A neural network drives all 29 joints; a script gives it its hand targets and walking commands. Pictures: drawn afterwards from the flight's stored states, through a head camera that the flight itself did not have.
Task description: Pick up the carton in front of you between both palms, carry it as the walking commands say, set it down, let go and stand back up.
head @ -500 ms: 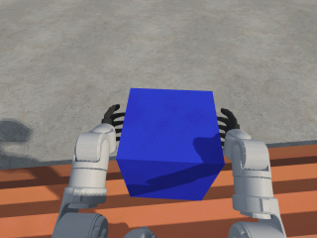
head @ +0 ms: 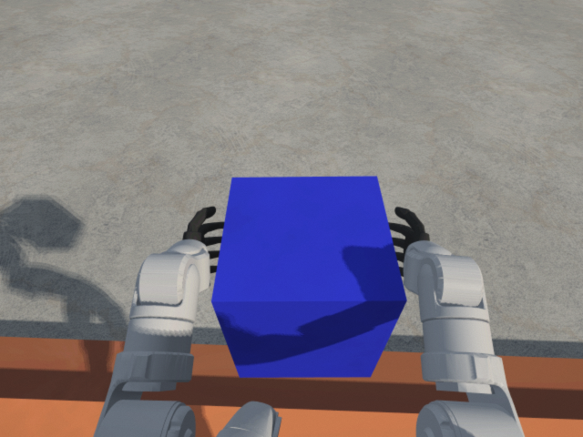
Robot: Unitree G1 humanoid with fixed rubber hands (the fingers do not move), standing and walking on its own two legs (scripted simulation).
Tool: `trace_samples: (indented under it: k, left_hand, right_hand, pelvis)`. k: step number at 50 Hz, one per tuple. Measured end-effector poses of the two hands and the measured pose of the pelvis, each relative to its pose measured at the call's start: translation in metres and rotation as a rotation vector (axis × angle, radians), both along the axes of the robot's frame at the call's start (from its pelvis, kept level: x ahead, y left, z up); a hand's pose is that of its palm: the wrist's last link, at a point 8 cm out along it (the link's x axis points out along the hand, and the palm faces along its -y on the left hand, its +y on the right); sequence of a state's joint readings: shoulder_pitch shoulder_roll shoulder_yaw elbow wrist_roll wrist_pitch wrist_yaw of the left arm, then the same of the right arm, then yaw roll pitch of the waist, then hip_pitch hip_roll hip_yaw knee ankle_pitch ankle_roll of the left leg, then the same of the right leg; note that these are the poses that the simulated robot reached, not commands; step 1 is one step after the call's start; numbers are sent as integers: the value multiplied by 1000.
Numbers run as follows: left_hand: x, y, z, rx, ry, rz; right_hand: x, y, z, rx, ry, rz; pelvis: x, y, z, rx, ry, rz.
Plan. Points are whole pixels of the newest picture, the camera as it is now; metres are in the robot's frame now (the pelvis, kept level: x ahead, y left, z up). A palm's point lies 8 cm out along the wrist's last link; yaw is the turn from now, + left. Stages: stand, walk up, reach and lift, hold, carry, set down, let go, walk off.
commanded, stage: carry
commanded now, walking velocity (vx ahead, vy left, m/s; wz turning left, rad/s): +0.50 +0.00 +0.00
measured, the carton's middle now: (304, 282) +0.34 +0.04 +0.01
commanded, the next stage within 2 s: none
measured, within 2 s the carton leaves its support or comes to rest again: neither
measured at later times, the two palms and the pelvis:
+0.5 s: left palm (281, 179) +0.74 +0.14 -0.14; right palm (398, 196) +0.71 -0.16 -0.13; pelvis +0.39 +0.03 -0.21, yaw +0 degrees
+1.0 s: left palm (286, 144) +1.18 +0.19 -0.35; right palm (363, 154) +1.18 -0.11 -0.36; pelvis +0.84 +0.02 -0.45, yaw +0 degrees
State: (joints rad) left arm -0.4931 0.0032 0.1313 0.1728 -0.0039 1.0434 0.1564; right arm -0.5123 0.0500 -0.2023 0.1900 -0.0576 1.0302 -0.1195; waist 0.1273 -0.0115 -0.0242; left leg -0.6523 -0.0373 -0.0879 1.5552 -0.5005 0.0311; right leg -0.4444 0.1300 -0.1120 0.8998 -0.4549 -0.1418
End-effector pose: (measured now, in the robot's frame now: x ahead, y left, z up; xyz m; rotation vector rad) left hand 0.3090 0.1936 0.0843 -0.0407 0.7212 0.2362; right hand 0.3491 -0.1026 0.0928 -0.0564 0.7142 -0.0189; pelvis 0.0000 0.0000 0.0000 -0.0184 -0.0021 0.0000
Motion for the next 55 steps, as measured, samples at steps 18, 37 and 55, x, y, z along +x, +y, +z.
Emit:
trace_samples:
  k: [18, 37, 55]
  left_hand:
    - [334, -56, -141, 29, -52, -242]
    - [602, -15, -338, 0, 19, 0]
    - [954, -22, -487, -2, 19, -152]
  right_hand:
    - [252, -56, -162, 13, -49, -231]
    - [604, -16, -336, -4, 18, -11]
    - [898, -26, -498, 3, 20, -167]
  pelvis:
    - [285, 37, -167, 54, 11, 4]
    - [599, -13, -331, -17, 23, -4]
    - [910, 31, -472, 18, 80, 1]
